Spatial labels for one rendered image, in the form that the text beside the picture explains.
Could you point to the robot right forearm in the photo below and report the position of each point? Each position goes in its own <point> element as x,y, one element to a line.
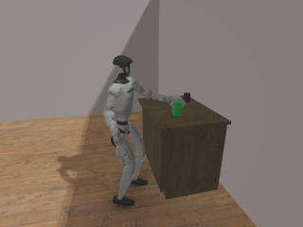
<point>111,124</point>

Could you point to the left robot upper arm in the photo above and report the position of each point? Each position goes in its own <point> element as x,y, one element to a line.
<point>138,88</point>

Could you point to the left robot hand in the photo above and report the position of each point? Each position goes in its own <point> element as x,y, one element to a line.
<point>177,99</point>

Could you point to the sponge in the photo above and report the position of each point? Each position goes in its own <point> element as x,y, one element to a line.
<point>177,108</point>

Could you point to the robot right shin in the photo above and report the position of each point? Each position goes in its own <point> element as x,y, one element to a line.
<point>125,182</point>

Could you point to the right robot thigh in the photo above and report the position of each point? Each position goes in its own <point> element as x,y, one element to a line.
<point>130,149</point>

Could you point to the right robot upper arm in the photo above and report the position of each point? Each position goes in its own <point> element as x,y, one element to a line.
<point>114,92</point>

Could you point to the right robot hand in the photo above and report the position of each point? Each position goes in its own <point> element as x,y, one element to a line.
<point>122,151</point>

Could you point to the table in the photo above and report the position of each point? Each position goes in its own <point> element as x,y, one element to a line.
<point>185,152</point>

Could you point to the robot left forearm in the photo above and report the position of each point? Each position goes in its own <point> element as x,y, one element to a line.
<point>162,98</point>

